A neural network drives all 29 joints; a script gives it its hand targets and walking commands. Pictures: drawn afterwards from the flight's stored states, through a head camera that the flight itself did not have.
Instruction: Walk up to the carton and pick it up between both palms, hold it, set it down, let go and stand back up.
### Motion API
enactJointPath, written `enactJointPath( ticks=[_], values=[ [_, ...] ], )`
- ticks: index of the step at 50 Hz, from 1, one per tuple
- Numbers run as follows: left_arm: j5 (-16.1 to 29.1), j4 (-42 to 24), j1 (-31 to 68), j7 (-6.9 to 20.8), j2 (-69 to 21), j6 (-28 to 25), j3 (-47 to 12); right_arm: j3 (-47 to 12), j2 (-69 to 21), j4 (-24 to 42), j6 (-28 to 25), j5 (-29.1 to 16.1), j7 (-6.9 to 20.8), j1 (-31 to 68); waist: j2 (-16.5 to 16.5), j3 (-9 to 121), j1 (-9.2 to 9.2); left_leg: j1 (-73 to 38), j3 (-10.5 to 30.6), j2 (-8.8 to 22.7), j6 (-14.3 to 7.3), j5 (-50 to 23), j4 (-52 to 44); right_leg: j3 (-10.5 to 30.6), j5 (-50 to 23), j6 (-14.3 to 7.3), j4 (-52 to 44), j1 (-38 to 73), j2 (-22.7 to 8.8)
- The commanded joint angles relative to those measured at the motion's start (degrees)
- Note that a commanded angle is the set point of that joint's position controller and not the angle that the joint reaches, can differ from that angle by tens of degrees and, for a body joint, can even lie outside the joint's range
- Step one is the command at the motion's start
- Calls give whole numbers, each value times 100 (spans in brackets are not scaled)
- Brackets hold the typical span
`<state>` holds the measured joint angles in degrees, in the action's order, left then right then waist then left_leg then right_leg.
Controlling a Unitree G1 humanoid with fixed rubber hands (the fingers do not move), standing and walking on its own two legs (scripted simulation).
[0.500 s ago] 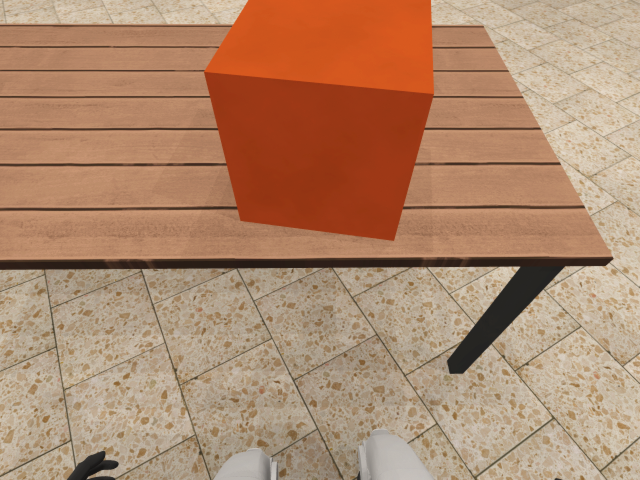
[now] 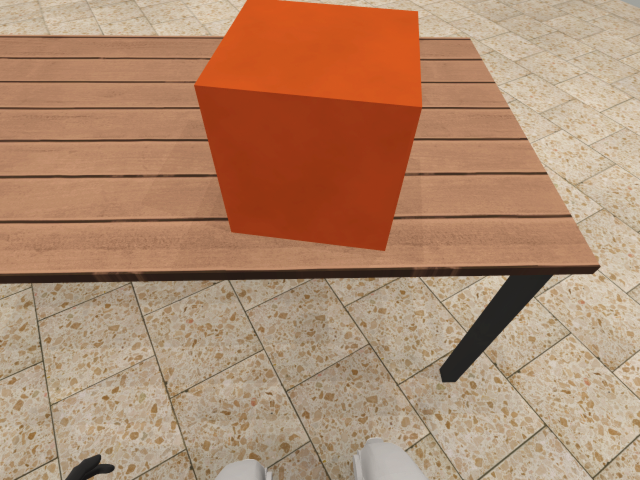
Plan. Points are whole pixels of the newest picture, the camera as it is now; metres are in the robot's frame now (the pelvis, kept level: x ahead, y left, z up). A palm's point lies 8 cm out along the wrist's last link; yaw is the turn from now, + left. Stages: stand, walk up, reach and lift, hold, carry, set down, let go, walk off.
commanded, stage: walk up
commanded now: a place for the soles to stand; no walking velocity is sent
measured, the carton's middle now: (318, 128) +0.60 +0.01 +0.09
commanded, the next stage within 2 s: none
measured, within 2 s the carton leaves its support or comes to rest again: neither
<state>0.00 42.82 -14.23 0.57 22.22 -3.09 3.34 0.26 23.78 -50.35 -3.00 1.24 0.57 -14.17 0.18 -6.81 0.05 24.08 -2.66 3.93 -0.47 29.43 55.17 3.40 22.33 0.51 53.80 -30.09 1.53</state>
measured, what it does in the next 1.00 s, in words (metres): steps on the spot: left foot, then right foot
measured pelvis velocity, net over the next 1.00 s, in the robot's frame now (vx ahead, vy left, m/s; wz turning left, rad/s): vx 0.08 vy -0.01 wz -0.02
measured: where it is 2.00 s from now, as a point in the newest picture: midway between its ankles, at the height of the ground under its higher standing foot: outside the picture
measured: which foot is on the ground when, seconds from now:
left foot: down 0.00-0.10, up 0.12-0.30, down 0.32-1.00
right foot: down 0.00-0.34, up 0.36-0.60, down 0.62-1.00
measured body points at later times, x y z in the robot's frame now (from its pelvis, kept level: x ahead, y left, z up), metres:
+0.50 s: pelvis +0.07 +0.01 +0.00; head +0.09 +0.03 +0.45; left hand +0.18 +0.32 -0.11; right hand +0.16 -0.30 -0.09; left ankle +0.09 +0.12 -0.68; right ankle +0.11 -0.12 -0.66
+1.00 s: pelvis +0.08 -0.01 +0.00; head +0.10 -0.01 +0.45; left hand +0.20 +0.29 -0.10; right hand +0.14 -0.34 -0.11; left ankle +0.09 +0.11 -0.68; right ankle +0.15 -0.14 -0.68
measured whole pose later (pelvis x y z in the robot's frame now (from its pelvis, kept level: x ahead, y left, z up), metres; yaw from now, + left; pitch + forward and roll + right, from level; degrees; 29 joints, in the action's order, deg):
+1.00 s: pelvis +0.08 -0.01 +0.00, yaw -1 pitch -3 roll +0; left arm 0.0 44.3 -12.1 0.3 22.2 -2.2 1.8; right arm 0.2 24.8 -52.8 -2.5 0.9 0.0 -13.6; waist 0.0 -6.1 0.1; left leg 23.3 -2.9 2.4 -0.7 28.4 54.5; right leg 3.3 20.9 0.1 53.1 -29.3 0.9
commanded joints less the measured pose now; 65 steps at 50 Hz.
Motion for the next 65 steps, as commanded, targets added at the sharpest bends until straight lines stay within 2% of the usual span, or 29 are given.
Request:
enactJointPath(
  ticks=[1,3,4,5,6,9,12,15,16,17,18,25,29,31,33,34,39,42,43,46,49,50,53,56,58,61,62,64,65],
  values=[
    [-241,-30,-286,144,1494,-138,472,787,1918,414,-179,91,-13,-38,-663,547,-4,-249,2318,1357,-1109,2140,-2543,-89,1030,-453,-562,-45,-134],
    [-226,79,-863,104,1633,-211,577,668,1578,518,-165,80,-7,189,165,835,-285,363,1346,644,-758,1449,-1083,924,1588,-692,-1683,924,-312],
    [-215,118,-1210,78,1920,-247,645,542,1249,642,-169,17,-5,532,1222,807,-510,1658,212,-200,-278,723,307,2553,2252,-1093,-2795,2126,-839],
    [-143,96,-1600,56,2275,-251,726,472,1227,774,-183,0,-7,721,1254,748,-676,2961,109,-464,-150,519,1150,4612,1900,-1656,-3302,3184,-1629],
    [-65,94,-1654,12,2307,-242,758,492,1491,726,-199,29,-48,812,659,716,-678,3121,537,-300,-198,565,1409,4999,808,-1789,-3129,3441,-1895],
    [-82,-10,-1175,-82,2020,-167,633,488,1446,662,-269,-37,-71,504,841,733,-328,2205,514,-153,-222,633,1079,3837,-1484,-1629,-2653,2856,-1704],
    [-125,-172,-668,-63,1834,-108,512,525,1400,620,-286,-56,-63,180,935,158,-106,1221,335,-197,-254,810,45,3155,-1715,-1720,-2523,1507,-1620],
    [-34,-371,120,-53,1602,-17,372,602,1381,327,-374,-50,-119,-821,606,131,553,-1177,230,-326,-309,-599,-1507,1835,-1710,-1166,-1273,-514,-1075],
    [33,-510,287,-54,1092,-7,231,669,1615,184,-432,34,-186,-1371,-296,321,835,-2037,1315,255,-353,-366,-2693,861,-1784,-686,231,-1217,-359],
    [27,-538,-14,-102,707,-7,181,792,2205,289,-452,29,-225,-1374,-1586,473,627,-2353,3749,1739,-661,-1467,-3515,210,518,-252,1521,-1830,600],
    [5,-379,-185,-177,1328,68,308,810,2284,381,-400,-83,-214,-978,-798,660,435,-2210,4192,2183,-1021,-1207,-3524,428,1203,-167,1581,-1725,273],
    [27,-61,-36,-161,1200,36,267,632,1667,462,-356,-30,-333,-371,-735,538,214,-1603,2283,1608,-1053,-4616,-2245,8,839,-172,822,-975,-251],
    [-1,169,-271,-183,1179,-61,269,597,1601,549,-234,-81,-282,301,-747,803,-152,-457,1239,1167,-1050,-4022,-1610,-619,-351,-324,-750,695,-265],
    [-81,334,-495,-225,1381,-146,350,468,1247,624,-160,-125,-230,535,-63,988,-337,483,640,651,-550,-3079,-603,-14,-1499,-477,-1596,1901,-236],
    [-52,182,-286,-239,1917,-197,464,437,1010,632,-14,-202,-215,232,1073,1342,-194,982,235,-268,-126,270,576,3306,-937,-1551,-2655,1757,-1867],
    [-80,133,-37,-227,1907,-191,417,488,1222,586,60,-171,-223,364,759,1068,-149,925,495,-185,-126,894,582,3576,-207,-1677,-2795,1540,-1897],
    [-114,68,629,-208,1543,-48,239,520,1143,201,-61,-65,-135,-252,596,651,257,-493,451,-123,-294,-213,-1175,2118,107,-1005,-2188,57,-1173],
    [-52,83,722,-170,1110,11,139,617,1694,118,-145,24,-144,-162,-702,541,268,-840,2947,1261,-968,1450,-3245,110,601,-285,-159,-901,-16],
    [-48,182,601,-200,1286,30,174,616,1755,111,-141,48,-119,99,-776,289,192,-554,3187,1622,-1218,1312,-3437,-69,850,-187,91,-830,-132],
    [-67,325,184,-159,1395,-109,206,527,1627,175,-113,11,-97,676,-514,590,-131,-4,1923,1152,-939,-442,-2480,-113,285,-292,-885,672,-247],
    [-120,371,100,-156,1756,-197,291,400,1129,176,-10,-86,-98,572,788,932,-40,561,350,-131,-179,-260,-599,2380,246,-957,-2469,1319,-1193],
    [-90,348,130,-164,1870,-167,313,414,1242,98,29,-111,-117,377,739,975,18,431,431,-270,-154,239,-501,2976,283,-1272,-2556,1259,-1432],
    [-79,239,704,-189,1574,-76,176,419,1270,1,-64,-55,-125,149,396,822,215,-452,733,6,-306,-233,-1517,2073,-193,-965,-2003,362,-1089],
    [-43,249,792,-211,1169,6,86,531,1765,-23,-161,8,-127,18,-614,588,242,-994,2780,1426,-1097,-520,-2891,-112,111,-184,-206,-675,-122],
    [-41,330,623,-204,1311,-33,97,549,1778,74,-161,-23,-130,442,-441,515,56,-557,2570,1524,-1283,-1171,-2610,-240,486,-232,-426,-65,-250],
    [-71,430,295,-156,1454,-171,149,418,1345,183,-86,-52,-110,698,40,969,-106,314,1024,428,-477,-1132,-1568,867,-782,-573,-1619,1337,-561],
    [19,582,-364,-382,2112,-211,406,525,1515,556,217,103,-34,1020,-141,560,-317,1098,439,-67,-179,-2121,-150,1876,-1879,-954,-1895,1552,-1375],
    [23,507,-943,-595,2398,-210,507,598,1333,773,476,72,-32,882,443,1022,-399,1808,748,-293,-54,598,1584,3860,-3530,-1859,-2283,2302,-2474],
    [5,459,-655,-676,2386,-212,489,596,1334,805,537,107,-34,842,299,805,-300,1785,1049,-159,-65,646,1850,3806,-3115,-1908,-2344,1963,-2468]
  ],
)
